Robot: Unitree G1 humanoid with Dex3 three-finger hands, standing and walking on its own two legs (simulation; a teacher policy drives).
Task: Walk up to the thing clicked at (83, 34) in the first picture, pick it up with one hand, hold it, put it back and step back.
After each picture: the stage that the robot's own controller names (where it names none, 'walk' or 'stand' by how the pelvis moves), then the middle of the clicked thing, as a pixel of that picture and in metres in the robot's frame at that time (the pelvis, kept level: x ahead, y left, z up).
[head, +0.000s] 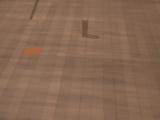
stand; (84, 27) +1.56 -0.04 -0.66
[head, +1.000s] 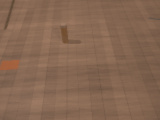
walk; (64, 33) +1.41 +0.18 -0.62
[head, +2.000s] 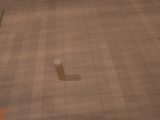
walk; (59, 70) +0.89 +0.26 -0.65
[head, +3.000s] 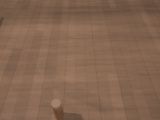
walk; (58, 110) +0.51 +0.22 -0.64
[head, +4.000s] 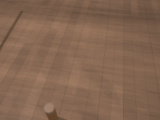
stand; (51, 114) +0.47 +0.25 -0.63
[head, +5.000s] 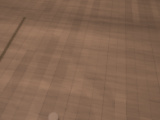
walk; out of the picture +0.44 +0.20 -0.66
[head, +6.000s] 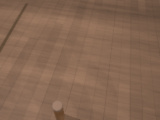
stand; (58, 111) +0.45 +0.18 -0.64
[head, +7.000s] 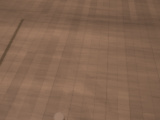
stand; out of the picture +0.44 +0.17 -0.66
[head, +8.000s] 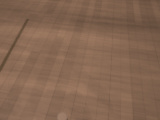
stand; out of the picture +0.45 +0.14 -0.66
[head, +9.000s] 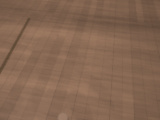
stand; out of the picture +0.44 +0.14 -0.66
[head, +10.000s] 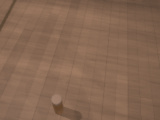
go down; (57, 105) +0.46 +0.15 -0.63
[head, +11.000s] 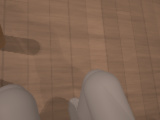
go down; out of the picture +0.53 +0.24 -0.23
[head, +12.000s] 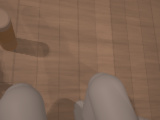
close in; (4, 33) +0.52 +0.24 -0.24
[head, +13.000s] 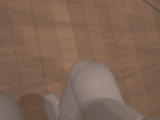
close in; out of the picture +0.50 +0.29 -0.17
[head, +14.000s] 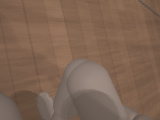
lift; out of the picture +0.49 +0.30 -0.18
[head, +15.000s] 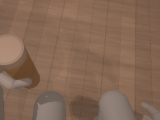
lift; (21, 68) +0.36 +0.20 -0.01
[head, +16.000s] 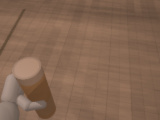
hold; (38, 92) +0.30 +0.15 +0.05
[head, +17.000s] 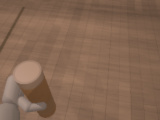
hold; (39, 93) +0.30 +0.15 +0.03
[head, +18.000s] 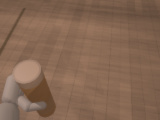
hold; (38, 93) +0.30 +0.15 +0.04
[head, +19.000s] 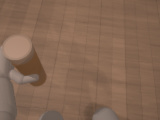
crouch; (29, 65) +0.40 +0.16 -0.02
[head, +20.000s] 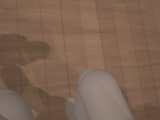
lower; out of the picture +0.51 +0.25 -0.08
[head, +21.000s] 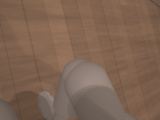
lower; out of the picture +0.48 +0.30 -0.17
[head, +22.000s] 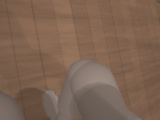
lower; out of the picture +0.47 +0.30 -0.18
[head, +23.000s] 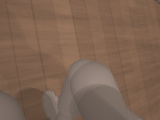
lower; out of the picture +0.47 +0.29 -0.18
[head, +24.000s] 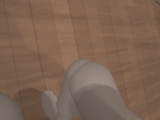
lower; out of the picture +0.47 +0.30 -0.18
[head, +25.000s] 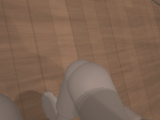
open; out of the picture +0.48 +0.30 -0.18
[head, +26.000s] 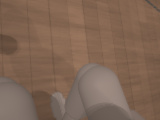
stand; out of the picture +0.48 +0.28 -0.19
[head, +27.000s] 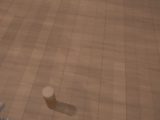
stand; (50, 98) +0.46 +0.17 -0.53
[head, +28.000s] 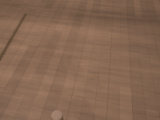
stand; out of the picture +0.44 +0.17 -0.60
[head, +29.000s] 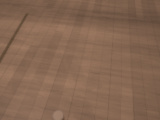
stand; out of the picture +0.44 +0.16 -0.60
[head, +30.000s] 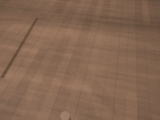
stand; out of the picture +0.46 +0.14 -0.65
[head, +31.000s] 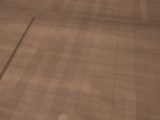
stand; out of the picture +0.43 +0.15 -0.66
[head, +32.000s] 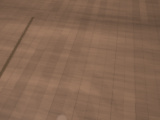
stand; out of the picture +0.42 +0.16 -0.66
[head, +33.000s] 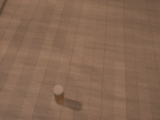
walk; (59, 95) +0.49 +0.13 -0.64
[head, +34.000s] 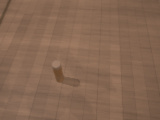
walk; (58, 72) +0.72 +0.23 -0.62
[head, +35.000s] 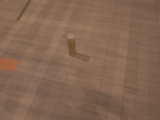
stand; (71, 45) +1.04 +0.14 -0.63
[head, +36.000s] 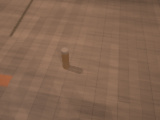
stand; (65, 58) +1.04 +0.17 -0.65
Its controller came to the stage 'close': yes
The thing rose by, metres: 0.68
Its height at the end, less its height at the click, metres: +0.00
